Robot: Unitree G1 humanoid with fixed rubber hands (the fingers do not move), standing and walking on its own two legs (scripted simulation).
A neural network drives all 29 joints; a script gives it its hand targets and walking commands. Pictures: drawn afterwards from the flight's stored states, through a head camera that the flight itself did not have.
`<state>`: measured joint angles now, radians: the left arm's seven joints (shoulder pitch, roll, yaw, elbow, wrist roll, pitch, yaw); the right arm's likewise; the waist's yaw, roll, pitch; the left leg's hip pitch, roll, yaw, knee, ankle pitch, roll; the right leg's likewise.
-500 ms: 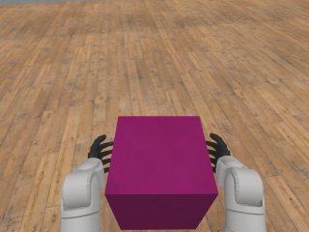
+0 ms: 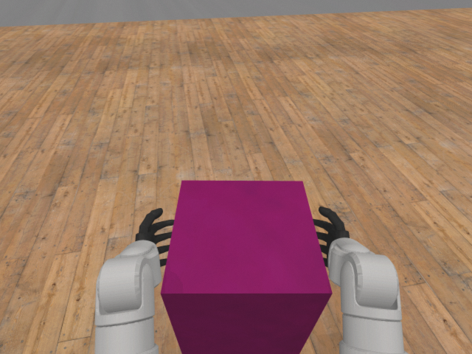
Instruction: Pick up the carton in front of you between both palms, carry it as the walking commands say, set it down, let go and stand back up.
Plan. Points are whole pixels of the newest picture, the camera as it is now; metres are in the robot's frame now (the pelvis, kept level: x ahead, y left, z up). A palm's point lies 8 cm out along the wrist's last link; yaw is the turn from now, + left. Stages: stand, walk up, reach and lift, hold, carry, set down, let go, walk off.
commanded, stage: carry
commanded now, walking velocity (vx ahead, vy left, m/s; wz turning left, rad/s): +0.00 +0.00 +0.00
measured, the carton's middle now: (241, 270) +0.27 +0.00 +0.02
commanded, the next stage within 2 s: hold in 1.44 s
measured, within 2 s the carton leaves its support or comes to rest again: neither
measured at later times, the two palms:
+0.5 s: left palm (146, 281) +0.23 +0.15 +0.07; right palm (341, 278) +0.22 -0.15 +0.07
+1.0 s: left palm (153, 282) +0.24 +0.15 +0.04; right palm (335, 279) +0.24 -0.15 +0.04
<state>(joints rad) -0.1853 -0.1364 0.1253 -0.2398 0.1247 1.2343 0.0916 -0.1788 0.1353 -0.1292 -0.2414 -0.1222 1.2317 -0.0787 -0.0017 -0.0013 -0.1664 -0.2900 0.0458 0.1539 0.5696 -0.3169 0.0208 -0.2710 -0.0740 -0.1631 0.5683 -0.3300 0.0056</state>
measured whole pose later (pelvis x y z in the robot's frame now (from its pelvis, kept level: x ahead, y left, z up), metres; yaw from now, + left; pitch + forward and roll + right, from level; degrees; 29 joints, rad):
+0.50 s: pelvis -0.04 +0.00 +0.00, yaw +0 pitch +1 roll +0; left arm -0.17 -0.13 0.12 -0.08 0.16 1.09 0.06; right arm -0.16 0.13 -0.13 -0.09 -0.16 1.10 -0.06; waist 0.00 0.00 -0.15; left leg -0.31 0.05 0.16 0.52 -0.23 0.03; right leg -0.30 -0.07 -0.16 0.53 -0.25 -0.01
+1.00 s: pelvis -0.06 +0.00 +0.00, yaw +0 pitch +2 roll +0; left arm -0.28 -0.15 0.23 0.27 0.27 0.68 0.01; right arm -0.27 0.15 -0.23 0.27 -0.27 0.68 0.00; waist 0.00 0.00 -0.10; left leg -0.34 0.05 0.15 0.52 -0.20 0.03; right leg -0.33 -0.06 -0.17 0.52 -0.22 -0.02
